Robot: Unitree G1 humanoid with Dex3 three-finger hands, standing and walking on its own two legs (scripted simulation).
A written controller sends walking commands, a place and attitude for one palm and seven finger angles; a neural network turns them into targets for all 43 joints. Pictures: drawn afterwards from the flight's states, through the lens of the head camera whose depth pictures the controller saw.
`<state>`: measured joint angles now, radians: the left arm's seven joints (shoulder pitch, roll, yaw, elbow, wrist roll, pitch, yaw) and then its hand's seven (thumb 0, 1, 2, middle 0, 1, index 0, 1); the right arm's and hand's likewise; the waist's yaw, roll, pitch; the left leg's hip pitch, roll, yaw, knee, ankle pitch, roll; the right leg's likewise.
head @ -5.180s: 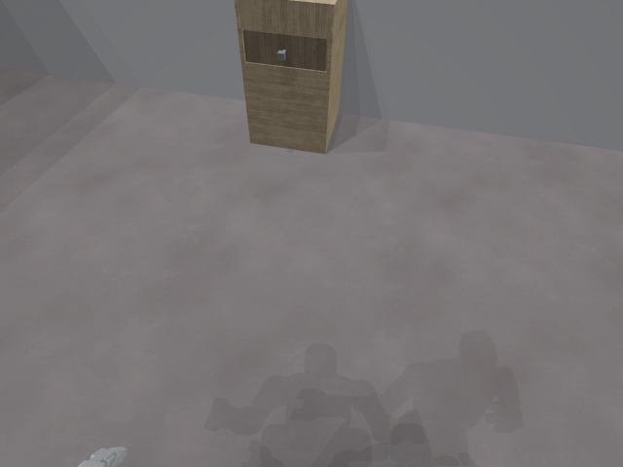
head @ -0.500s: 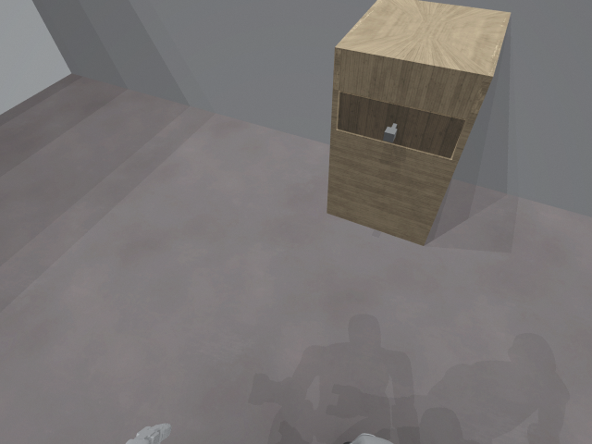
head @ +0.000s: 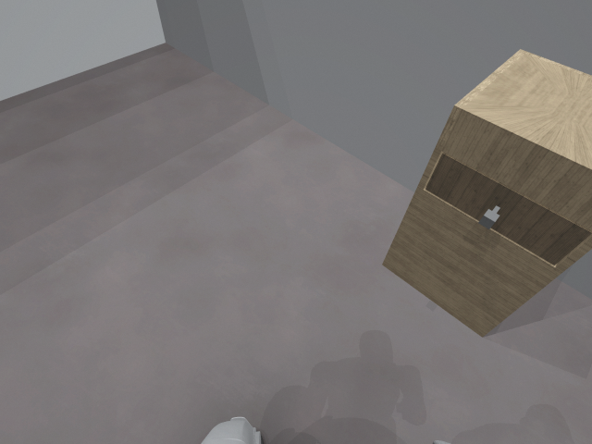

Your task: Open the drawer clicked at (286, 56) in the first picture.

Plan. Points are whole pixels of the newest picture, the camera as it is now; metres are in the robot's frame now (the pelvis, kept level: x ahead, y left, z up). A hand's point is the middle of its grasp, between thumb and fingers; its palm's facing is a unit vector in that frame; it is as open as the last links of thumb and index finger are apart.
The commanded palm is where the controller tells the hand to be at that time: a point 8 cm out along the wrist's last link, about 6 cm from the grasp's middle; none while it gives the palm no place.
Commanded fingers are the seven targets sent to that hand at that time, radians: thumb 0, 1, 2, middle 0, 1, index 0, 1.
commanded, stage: turn to face it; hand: left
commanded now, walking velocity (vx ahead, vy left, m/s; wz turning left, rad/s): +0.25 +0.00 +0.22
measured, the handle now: (491, 215) +0.73 -0.45 -0.23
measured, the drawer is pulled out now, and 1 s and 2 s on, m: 0.00 0.00 0.00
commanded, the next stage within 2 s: take the last steps up to it in 1.22 s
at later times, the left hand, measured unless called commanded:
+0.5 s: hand (207, 369) +0.24 +0.17 -0.16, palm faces -0.12 -0.96 -0.25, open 7.4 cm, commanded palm none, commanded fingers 0.00 0.90 0.90 -0.20 -0.30 -0.20 -0.30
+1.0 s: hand (216, 328) +0.32 +0.18 -0.17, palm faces -0.33 -0.92 -0.22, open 7.4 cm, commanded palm none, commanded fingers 0.00 0.90 0.90 -0.20 -0.30 -0.20 -0.30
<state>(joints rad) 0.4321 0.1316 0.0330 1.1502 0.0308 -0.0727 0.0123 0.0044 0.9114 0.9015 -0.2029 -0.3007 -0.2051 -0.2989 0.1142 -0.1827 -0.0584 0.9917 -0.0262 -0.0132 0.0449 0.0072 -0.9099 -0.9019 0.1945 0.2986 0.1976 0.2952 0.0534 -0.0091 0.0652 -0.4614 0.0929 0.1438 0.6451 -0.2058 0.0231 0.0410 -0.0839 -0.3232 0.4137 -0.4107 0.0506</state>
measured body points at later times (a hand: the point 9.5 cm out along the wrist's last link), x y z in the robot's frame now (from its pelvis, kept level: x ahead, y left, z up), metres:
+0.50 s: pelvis +0.14 -0.01 +0.00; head +0.15 -0.04 +0.44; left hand +0.25 +0.22 -0.14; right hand +0.13 -0.24 -0.17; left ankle +0.11 +0.10 -0.73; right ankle +0.18 -0.12 -0.73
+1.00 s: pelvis +0.16 +0.02 +0.00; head +0.19 +0.02 +0.45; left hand +0.33 +0.23 -0.15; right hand +0.16 -0.26 -0.12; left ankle +0.20 +0.13 -0.73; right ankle +0.17 -0.12 -0.72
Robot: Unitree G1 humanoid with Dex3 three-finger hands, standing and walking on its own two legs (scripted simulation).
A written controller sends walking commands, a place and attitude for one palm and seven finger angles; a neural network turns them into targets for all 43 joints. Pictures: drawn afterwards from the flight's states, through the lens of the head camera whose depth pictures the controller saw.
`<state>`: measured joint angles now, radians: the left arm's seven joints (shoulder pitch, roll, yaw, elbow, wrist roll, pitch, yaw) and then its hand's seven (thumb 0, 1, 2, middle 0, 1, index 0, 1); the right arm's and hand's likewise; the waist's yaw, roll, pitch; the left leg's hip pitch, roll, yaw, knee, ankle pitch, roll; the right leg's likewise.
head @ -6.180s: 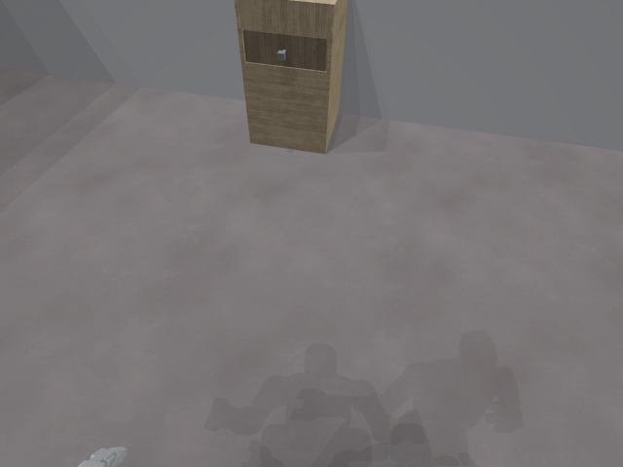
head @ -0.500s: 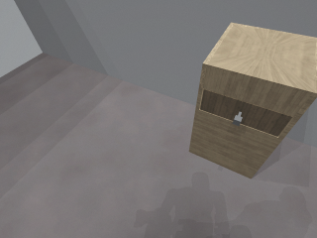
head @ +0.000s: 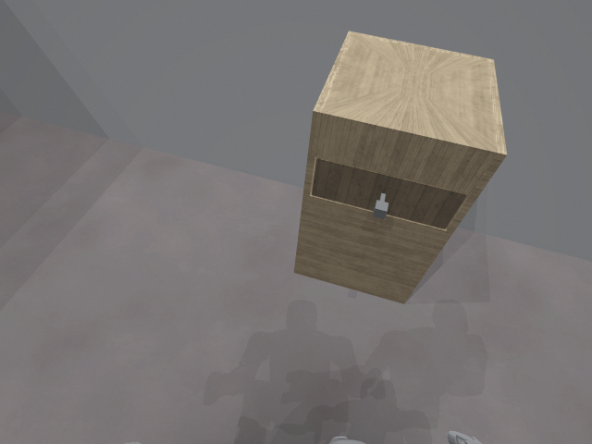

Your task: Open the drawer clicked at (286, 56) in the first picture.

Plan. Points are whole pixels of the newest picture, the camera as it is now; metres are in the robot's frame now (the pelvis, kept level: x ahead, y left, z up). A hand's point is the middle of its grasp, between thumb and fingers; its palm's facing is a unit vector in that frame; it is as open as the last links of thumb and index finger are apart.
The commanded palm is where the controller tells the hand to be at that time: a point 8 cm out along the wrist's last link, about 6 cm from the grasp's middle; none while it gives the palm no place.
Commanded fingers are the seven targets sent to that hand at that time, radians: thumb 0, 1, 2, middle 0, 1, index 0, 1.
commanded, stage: turn to face it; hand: left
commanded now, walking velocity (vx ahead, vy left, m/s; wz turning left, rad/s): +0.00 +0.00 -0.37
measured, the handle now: (381, 204) +0.72 -0.18 -0.23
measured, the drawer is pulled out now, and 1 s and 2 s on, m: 0.00 0.00 0.00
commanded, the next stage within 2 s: take the last steps up to it in 0.22 s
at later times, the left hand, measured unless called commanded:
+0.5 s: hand out of the picture +0.12 +0.13 -0.14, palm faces -0.16 -0.96 -0.24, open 7.3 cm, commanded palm none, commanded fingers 0.00 0.90 0.90 -0.20 -0.30 -0.20 -0.30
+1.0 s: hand (207, 441) +0.15 +0.14 -0.17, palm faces -0.18 -0.97 -0.16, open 7.4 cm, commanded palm none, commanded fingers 0.00 0.90 0.90 -0.20 -0.30 -0.20 -0.30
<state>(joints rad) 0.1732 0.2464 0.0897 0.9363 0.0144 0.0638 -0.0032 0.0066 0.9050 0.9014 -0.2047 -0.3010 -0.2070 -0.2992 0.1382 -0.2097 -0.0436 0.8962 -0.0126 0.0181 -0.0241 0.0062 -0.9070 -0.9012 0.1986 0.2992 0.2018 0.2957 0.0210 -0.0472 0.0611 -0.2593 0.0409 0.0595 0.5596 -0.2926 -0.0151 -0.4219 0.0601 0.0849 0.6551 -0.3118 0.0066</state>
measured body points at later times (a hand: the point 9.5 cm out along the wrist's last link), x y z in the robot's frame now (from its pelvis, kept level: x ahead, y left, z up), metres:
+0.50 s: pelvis +0.01 -0.04 +0.01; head +0.02 -0.07 +0.46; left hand +0.13 +0.18 -0.12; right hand -0.05 -0.28 -0.16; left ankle -0.01 +0.11 -0.66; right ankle -0.03 -0.12 -0.73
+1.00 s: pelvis +0.13 -0.04 +0.01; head +0.14 -0.03 +0.46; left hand +0.16 +0.19 -0.16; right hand +0.12 -0.27 -0.14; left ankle +0.17 +0.06 -0.73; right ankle +0.05 -0.14 -0.66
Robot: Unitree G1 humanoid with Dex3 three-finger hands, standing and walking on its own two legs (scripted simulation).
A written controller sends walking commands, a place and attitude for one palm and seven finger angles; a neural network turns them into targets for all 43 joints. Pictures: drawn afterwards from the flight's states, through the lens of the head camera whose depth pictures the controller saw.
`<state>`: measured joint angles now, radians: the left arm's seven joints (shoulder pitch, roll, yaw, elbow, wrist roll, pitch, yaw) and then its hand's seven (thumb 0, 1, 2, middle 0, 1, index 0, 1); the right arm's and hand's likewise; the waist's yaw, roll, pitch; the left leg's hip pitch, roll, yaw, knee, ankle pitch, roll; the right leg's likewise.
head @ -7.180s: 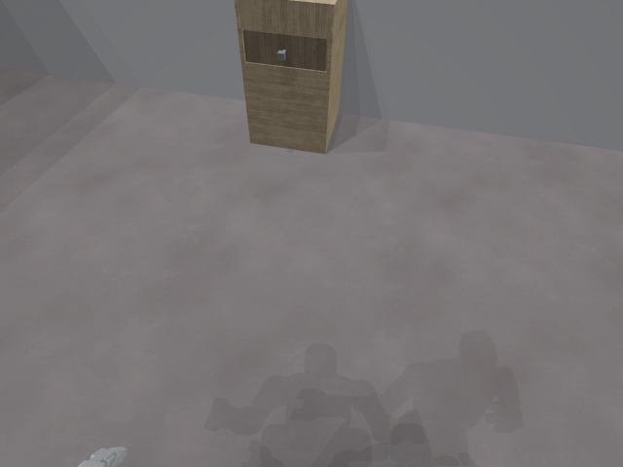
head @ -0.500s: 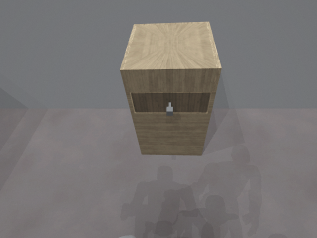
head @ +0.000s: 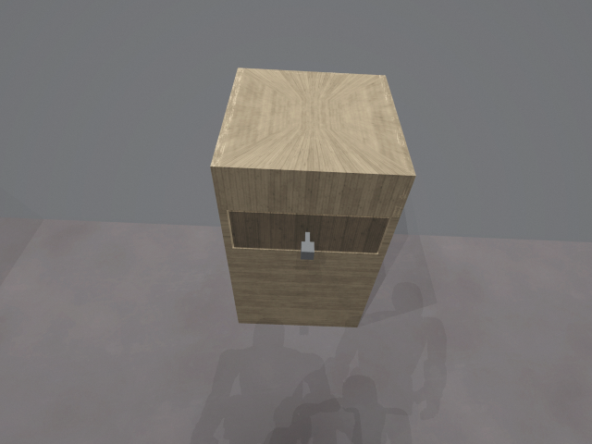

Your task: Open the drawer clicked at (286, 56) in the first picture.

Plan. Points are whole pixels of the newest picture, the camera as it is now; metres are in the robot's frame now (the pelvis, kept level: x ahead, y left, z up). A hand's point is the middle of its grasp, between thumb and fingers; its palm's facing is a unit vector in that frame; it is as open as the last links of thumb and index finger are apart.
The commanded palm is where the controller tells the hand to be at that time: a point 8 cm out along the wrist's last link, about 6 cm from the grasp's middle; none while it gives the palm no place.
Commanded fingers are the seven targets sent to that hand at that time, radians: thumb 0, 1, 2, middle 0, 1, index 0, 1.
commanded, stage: take the last steps up to it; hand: left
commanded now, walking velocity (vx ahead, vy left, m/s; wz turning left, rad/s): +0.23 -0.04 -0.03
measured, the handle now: (307, 244) +0.60 +0.00 -0.23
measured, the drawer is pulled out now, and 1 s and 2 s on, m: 0.00 0.00 0.00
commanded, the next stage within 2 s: come to a stop and stand still in 0.18 s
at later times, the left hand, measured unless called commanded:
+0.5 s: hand (230, 403) +0.21 +0.12 -0.15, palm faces +0.05 -0.96 -0.27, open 7.2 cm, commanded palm none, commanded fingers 0.00 0.90 0.90 -0.20 -0.30 -0.20 -0.30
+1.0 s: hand (189, 434) +0.17 +0.18 -0.18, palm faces +0.06 -0.97 -0.23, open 7.3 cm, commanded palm none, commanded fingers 0.00 0.90 0.90 -0.20 -0.30 -0.20 -0.30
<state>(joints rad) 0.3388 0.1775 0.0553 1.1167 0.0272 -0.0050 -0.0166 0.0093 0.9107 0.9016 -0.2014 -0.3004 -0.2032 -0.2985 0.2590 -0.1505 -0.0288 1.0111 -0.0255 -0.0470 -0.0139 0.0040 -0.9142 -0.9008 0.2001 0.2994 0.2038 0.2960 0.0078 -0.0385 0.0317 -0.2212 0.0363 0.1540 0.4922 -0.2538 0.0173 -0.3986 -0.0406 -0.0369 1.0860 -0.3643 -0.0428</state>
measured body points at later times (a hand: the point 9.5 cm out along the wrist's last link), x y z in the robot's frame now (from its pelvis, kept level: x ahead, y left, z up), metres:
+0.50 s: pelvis +0.14 -0.07 +0.01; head +0.18 -0.10 +0.45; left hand +0.21 +0.17 -0.13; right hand +0.17 -0.29 -0.17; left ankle +0.14 +0.08 -0.68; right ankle +0.15 -0.13 -0.74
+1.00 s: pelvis +0.14 -0.03 +0.00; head +0.18 +0.00 +0.45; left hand +0.17 +0.23 -0.16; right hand +0.23 -0.26 -0.14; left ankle +0.15 +0.10 -0.74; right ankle +0.09 -0.16 -0.67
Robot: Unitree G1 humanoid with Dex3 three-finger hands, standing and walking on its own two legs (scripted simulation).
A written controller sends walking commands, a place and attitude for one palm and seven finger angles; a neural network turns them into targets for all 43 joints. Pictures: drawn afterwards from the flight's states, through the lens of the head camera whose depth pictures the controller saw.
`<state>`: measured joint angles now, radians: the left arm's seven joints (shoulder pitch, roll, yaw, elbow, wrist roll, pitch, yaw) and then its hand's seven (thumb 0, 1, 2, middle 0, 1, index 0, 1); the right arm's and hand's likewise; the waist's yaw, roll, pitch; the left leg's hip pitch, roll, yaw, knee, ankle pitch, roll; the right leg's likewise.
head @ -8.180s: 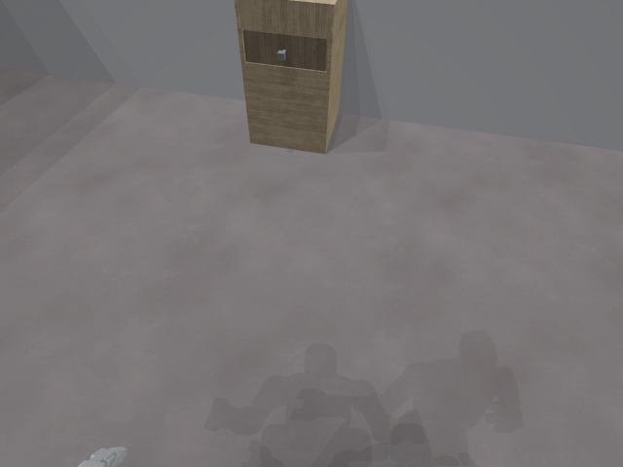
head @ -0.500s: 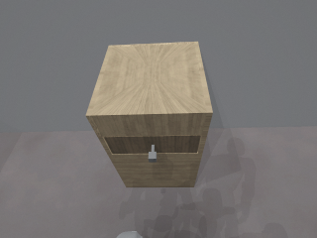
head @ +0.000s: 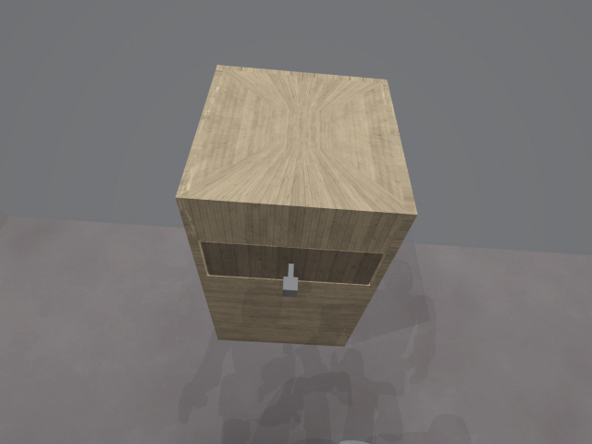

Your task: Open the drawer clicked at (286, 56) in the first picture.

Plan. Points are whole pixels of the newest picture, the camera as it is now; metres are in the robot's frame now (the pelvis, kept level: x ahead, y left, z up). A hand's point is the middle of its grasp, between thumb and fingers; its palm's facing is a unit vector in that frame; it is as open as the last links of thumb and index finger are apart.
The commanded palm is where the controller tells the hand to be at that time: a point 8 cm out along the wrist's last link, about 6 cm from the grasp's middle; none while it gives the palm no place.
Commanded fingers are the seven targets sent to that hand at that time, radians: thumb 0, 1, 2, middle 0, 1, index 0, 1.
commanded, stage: come to a stop and stand still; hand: left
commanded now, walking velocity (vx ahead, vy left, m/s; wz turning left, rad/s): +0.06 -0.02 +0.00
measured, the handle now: (290, 279) +0.46 +0.04 -0.24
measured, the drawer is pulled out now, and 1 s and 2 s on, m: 0.00 0.00 0.00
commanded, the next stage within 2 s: look again from close up in 0.68 s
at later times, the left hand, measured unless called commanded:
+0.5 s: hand out of the picture -0.01 +0.10 -0.17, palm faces +0.07 -0.97 -0.23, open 7.2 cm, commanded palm none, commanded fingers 0.00 0.90 0.90 -0.20 -0.30 -0.20 -0.30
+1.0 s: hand out of the picture -0.04 +0.11 -0.18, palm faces +0.06 -0.98 -0.17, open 7.3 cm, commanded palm none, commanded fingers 0.00 0.90 0.90 -0.20 -0.30 -0.20 -0.30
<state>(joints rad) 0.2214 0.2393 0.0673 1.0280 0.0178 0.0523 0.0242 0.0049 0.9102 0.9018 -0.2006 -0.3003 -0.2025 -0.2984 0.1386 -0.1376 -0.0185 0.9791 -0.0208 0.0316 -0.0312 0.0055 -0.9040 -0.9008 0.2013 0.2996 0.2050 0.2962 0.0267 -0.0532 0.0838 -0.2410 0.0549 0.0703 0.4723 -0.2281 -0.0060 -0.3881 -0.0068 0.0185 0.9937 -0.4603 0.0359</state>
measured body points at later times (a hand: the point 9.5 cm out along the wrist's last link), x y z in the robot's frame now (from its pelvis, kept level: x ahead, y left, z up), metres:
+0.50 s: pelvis -0.03 -0.08 +0.00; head -0.02 -0.09 +0.45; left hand -0.01 +0.15 -0.15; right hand -0.05 -0.30 -0.17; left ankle -0.03 +0.10 -0.74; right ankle -0.05 -0.14 -0.74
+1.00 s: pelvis -0.03 -0.04 -0.01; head -0.02 -0.04 +0.44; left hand -0.05 +0.16 -0.17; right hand -0.01 -0.27 -0.16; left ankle -0.04 +0.07 -0.74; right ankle -0.05 -0.14 -0.74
